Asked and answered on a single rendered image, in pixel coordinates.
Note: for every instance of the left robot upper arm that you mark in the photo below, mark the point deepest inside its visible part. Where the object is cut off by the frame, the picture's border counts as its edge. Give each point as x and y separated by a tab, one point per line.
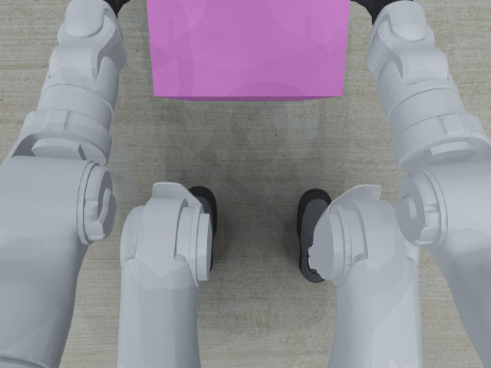
51	210

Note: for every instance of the robot foot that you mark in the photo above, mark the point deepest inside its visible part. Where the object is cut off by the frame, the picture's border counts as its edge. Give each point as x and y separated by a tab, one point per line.
206	197
310	208

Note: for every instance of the robot left hand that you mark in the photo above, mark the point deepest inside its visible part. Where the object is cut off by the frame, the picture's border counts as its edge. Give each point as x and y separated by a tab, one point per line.
116	5

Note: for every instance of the robot right hand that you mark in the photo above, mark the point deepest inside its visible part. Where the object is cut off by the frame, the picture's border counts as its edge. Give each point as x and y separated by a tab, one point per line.
374	7

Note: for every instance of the robot right foot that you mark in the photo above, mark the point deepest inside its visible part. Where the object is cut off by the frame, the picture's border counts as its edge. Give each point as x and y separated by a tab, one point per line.
310	208

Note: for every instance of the robot left forearm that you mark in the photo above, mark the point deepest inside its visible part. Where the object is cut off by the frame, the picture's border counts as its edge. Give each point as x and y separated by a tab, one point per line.
78	97

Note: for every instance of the carton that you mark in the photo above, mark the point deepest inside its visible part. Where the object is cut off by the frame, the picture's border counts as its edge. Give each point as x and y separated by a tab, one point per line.
233	50

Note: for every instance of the robot right forearm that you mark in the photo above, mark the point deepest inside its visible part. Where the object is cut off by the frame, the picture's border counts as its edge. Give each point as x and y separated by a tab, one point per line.
420	99

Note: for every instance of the robot left foot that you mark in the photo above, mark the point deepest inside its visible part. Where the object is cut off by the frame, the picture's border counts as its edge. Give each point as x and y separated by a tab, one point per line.
206	197

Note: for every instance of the right robot upper arm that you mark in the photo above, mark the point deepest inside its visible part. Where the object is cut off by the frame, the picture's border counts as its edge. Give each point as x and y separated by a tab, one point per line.
447	209

